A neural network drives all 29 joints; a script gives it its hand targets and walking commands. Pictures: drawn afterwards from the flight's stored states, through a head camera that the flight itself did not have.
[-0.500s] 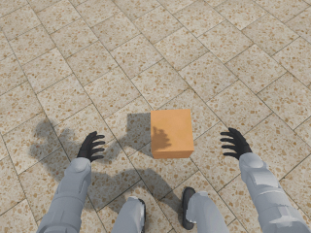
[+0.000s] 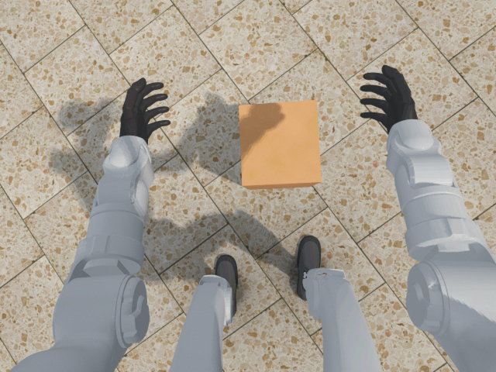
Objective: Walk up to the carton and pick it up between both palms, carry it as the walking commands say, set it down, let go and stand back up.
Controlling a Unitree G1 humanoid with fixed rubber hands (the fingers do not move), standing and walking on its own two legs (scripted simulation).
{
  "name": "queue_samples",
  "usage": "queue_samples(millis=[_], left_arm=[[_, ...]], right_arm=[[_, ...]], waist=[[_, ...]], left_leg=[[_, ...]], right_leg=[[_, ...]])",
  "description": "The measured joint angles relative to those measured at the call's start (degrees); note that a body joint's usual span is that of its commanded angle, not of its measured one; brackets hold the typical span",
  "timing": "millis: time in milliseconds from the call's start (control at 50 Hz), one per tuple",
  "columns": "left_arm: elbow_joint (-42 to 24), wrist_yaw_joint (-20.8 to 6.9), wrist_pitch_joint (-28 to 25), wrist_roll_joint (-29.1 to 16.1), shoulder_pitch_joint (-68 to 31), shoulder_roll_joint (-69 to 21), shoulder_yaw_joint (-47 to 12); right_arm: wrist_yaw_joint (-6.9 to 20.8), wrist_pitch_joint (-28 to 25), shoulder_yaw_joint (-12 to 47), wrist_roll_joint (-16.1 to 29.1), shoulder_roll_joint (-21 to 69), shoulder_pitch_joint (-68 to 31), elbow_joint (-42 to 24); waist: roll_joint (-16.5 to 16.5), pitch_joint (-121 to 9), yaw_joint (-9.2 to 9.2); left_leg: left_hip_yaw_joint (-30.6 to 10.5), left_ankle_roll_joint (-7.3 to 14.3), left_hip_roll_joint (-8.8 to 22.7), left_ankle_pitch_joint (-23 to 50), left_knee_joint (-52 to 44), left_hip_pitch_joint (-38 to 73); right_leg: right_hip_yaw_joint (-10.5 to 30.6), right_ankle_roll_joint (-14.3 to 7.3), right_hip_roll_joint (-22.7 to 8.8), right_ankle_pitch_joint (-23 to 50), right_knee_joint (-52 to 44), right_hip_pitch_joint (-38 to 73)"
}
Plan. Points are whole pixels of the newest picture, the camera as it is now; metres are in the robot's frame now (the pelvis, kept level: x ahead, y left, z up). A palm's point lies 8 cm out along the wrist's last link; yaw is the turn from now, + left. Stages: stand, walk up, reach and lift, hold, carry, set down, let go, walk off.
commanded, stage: reach and lift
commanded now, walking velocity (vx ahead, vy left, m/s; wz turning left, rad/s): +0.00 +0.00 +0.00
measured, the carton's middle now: (278, 151) +0.50 -0.03 -0.56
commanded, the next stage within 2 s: none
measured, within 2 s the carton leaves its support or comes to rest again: neither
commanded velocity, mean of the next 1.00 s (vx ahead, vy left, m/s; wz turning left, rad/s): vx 0.00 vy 0.00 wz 0.00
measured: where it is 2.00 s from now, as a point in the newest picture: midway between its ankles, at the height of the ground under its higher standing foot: (267, 288)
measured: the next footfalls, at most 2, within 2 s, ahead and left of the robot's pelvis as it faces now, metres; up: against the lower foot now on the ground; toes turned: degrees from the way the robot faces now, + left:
none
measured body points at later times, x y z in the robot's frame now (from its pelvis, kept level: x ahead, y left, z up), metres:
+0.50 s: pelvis -0.01 +0.01 -0.02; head +0.35 -0.01 +0.26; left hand +0.52 +0.19 -0.17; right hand +0.53 -0.19 -0.19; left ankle +0.04 +0.16 -0.65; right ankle +0.10 -0.11 -0.65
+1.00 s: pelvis -0.08 +0.00 -0.18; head +0.33 -0.01 +0.01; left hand +0.51 +0.15 -0.36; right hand +0.54 -0.19 -0.35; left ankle +0.04 +0.16 -0.65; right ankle +0.10 -0.11 -0.65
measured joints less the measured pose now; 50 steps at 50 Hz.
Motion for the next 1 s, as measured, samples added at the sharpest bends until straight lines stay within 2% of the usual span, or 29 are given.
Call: queue_samples(millis=[200,440,560,700,860,960,1000], left_arm=[[0.83,0.79,0.54,0.62,-11.19,-0.22,3.96],[0.84,0.80,-0.58,3.39,-13.43,-2.71,6.90],[0.83,1.34,0.13,3.72,-16.00,-2.75,7.03],[1.00,3.95,2.68,3.72,-21.53,-2.77,6.98],[1.67,6.88,4.86,1.13,-30.80,-2.41,4.90],[1.48,8.74,5.97,-4.60,-38.70,1.41,0.29],[1.48,9.40,6.75,-6.58,-37.94,2.45,-2.04]], right_arm=[[1.62,-0.20,-3.88,-3.07,-1.47,-11.96,3.57],[3.34,-1.64,-7.31,-6.45,-1.47,-13.84,3.58],[3.26,-1.70,-8.79,-6.80,-1.58,-15.83,3.62],[1.50,-1.15,-8.84,-6.77,-3.38,-21.67,6.04],[-1.97,0.63,-8.64,-1.61,-7.68,-32.88,7.96],[-4.99,2.22,-3.65,4.94,-11.76,-41.20,7.01],[-6.20,3.36,-1.32,7.49,-11.89,-41.07,6.67]], waist=[[-0.02,1.74,0.00],[0.51,1.40,-0.01],[0.67,1.28,-0.02],[0.33,3.13,-0.02],[0.31,18.79,-0.02],[-0.25,34.36,-0.02],[-0.21,33.43,-0.02]], left_leg=[[0.00,0.00,-0.34,0.49,0.43,-4.63],[-0.02,0.31,-0.75,0.36,1.59,-9.24],[-0.54,0.40,-0.80,-1.80,9.37,-16.49],[-0.68,0.40,-0.80,-5.83,22.99,-25.79],[-0.68,0.41,-0.80,-9.26,35.80,-26.91],[-0.68,0.22,-0.81,-10.92,42.88,-24.49],[-0.70,0.19,-0.80,-11.40,45.75,-27.53]], right_leg=[[0.13,0.00,-0.29,0.68,0.00,-4.34],[0.62,0.00,-0.51,0.76,0.92,-8.76],[1.11,0.00,-0.56,-1.01,7.92,-15.68],[2.04,-0.01,-0.86,-4.46,21.30,-25.44],[3.16,-0.01,-0.97,-7.28,34.33,-27.53],[3.90,-0.22,-0.86,-8.51,41.70,-25.94],[4.14,-0.50,-0.82,-8.70,44.44,-29.18]])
